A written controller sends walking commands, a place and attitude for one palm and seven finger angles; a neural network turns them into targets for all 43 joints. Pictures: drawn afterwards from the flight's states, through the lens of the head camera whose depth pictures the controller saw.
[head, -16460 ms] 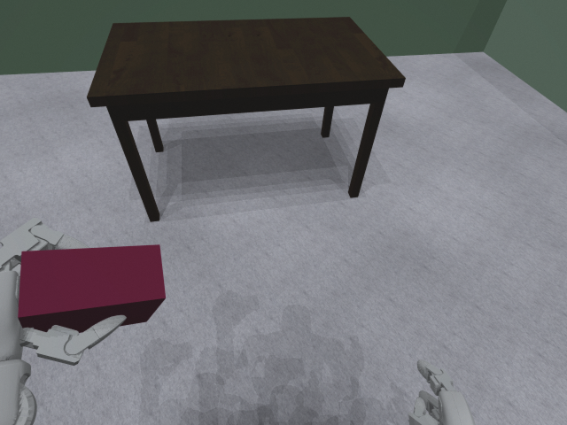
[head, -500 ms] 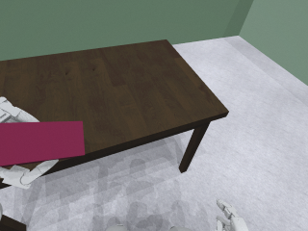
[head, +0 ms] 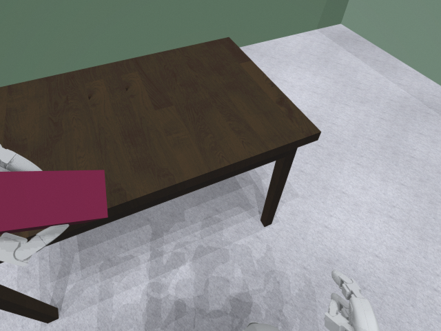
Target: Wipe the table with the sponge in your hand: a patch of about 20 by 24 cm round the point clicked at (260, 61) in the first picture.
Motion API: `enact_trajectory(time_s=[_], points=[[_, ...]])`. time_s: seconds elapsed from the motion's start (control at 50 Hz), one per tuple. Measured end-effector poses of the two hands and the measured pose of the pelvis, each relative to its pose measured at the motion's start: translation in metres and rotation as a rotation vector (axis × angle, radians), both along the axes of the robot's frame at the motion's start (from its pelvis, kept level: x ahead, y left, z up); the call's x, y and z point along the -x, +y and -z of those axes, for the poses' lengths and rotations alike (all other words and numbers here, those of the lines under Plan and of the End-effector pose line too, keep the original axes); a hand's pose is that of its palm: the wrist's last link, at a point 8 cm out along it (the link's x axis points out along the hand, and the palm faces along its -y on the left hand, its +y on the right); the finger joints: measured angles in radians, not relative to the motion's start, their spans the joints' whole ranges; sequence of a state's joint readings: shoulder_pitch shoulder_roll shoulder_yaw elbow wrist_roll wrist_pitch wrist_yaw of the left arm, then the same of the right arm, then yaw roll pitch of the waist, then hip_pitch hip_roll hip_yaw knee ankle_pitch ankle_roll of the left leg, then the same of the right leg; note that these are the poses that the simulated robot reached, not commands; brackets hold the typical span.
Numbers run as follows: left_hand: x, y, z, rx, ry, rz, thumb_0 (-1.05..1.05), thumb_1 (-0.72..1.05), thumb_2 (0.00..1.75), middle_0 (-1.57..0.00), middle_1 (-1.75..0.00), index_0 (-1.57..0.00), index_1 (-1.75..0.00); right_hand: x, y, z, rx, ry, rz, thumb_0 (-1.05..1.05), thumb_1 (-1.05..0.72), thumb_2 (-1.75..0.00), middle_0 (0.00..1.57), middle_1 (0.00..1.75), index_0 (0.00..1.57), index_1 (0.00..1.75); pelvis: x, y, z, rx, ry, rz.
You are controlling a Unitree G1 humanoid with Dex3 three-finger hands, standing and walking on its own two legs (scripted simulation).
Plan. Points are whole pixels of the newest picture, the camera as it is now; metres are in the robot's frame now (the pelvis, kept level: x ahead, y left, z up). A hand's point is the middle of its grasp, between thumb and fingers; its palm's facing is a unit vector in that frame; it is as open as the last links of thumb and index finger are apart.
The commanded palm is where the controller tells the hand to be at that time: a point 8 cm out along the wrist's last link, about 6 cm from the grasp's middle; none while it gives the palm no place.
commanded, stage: come to a stop and stand still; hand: left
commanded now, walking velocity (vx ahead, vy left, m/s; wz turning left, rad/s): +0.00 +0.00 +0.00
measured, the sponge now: (60, 201) +0.25 +0.21 +0.18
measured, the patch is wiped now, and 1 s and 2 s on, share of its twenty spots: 0.00 0.00 0.00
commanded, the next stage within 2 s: look again from close up in 0.70 s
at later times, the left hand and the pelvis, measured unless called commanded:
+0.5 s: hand (1, 246) +0.18 +0.24 +0.20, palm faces +0.41 -0.79 -0.45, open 9.7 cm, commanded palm +0.11 +0.28 +0.19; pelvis -0.04 +0.00 +0.01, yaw +3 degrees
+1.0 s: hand out of the picture +0.17 +0.26 +0.17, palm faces +0.43 -0.81 -0.39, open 9.7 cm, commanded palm +0.12 +0.29 +0.19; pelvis -0.03 +0.01 +0.02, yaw +3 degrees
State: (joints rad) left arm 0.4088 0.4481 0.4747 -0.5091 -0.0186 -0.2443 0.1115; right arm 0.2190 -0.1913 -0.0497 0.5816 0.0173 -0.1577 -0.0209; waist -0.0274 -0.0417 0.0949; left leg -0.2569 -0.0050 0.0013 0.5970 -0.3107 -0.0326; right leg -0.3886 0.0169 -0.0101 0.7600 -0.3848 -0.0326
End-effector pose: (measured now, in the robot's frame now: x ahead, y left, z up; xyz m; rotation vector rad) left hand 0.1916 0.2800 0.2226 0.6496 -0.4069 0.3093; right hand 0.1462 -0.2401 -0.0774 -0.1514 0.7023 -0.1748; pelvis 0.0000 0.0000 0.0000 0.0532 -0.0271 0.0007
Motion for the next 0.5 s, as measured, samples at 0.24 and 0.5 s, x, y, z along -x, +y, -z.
enact_trajectory(time_s=[0.24, 0.5], points=[[0.046, 0.002, 0.038, 0.162, 0.132, -0.097, -0.01, -0.47, 1.04, -0.78, -1.35, -0.78, -1.35, 0.02, 0.014, 0.012, -0.006, 0.119, -0.111, 0.01, -0.9, -0.9, 0.21, 0.3, 0.2, 0.3, 0.02, -0.008, -0.002, 0.012, 0.033, -0.026], [0.051, -0.001, 0.01, 0.101, 0.03, -0.027, -0.01, -0.47, 1.04, -0.78, -1.35, -0.78, -1.35, 0.015, 0.014, -0.012, -0.022, -0.037, -0.086, 0.01, -0.9, -0.9, 0.21, 0.3, 0.2, 0.3, 0.037, -0.004, -0.005, 0.059, -0.019, -0.056]])
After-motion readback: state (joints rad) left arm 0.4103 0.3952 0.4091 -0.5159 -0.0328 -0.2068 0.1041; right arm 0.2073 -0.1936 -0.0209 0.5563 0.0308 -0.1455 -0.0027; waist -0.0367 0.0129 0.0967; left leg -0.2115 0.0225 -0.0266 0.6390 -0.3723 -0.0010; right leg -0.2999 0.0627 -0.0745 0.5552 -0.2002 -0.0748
